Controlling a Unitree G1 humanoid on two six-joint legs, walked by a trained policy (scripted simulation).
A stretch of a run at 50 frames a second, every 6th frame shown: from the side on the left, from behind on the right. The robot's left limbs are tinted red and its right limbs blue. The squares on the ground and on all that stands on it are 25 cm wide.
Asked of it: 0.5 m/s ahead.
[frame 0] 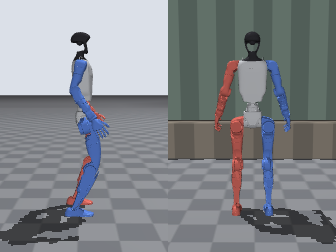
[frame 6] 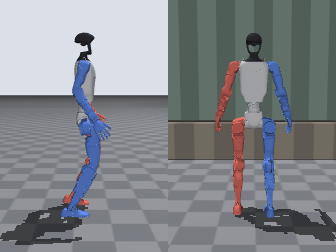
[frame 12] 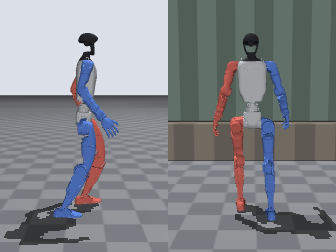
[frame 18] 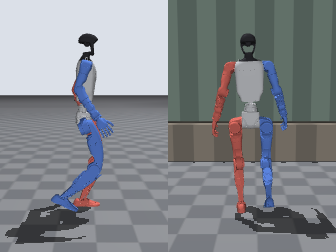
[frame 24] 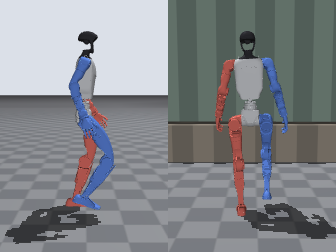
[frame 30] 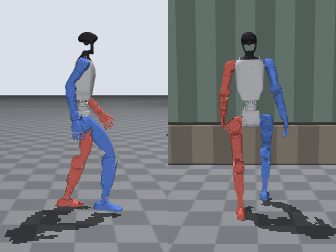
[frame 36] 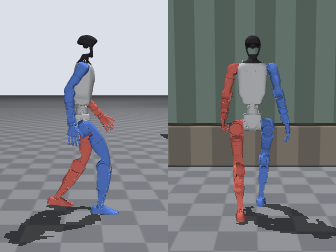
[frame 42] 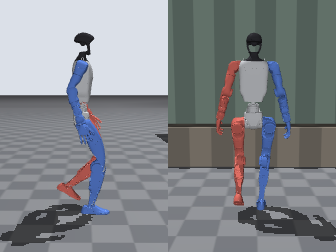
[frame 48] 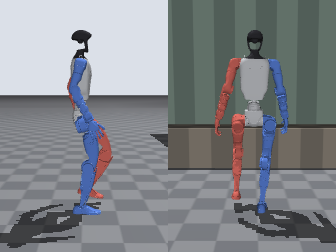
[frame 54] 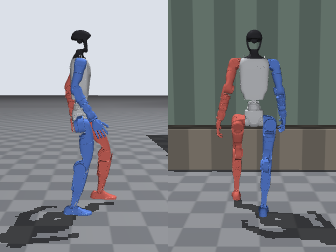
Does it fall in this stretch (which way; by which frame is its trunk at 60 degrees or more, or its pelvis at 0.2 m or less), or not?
no
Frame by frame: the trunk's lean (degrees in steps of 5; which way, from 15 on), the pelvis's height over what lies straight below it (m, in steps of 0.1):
0: 5, 0.8
6: 0, 0.8
12: 5, 0.8
18: 5, 0.8
24: 5, 0.8
30: 5, 0.8
36: 5, 0.7
42: 5, 0.8
48: 0, 0.8
54: 0, 0.8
